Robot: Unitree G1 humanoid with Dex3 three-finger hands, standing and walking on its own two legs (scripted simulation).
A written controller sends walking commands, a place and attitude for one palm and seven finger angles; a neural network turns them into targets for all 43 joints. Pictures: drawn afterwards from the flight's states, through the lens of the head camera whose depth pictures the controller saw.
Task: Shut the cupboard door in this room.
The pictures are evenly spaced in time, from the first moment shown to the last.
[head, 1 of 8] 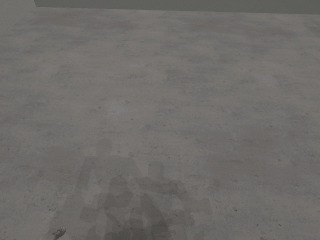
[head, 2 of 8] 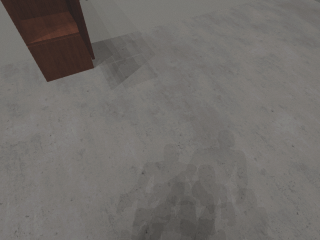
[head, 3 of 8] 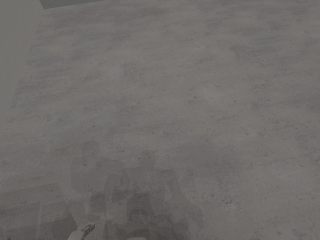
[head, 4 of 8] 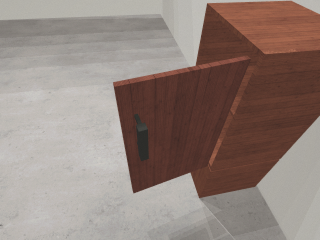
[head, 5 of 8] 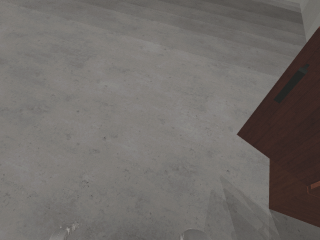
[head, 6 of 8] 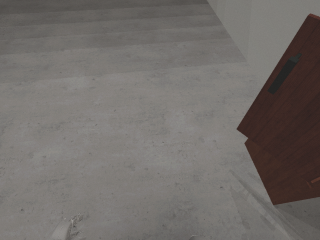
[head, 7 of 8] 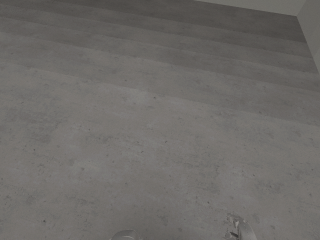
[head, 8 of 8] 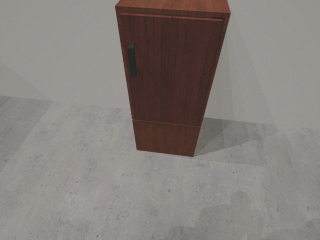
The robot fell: no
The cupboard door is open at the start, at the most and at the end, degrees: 87 101 0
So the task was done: yes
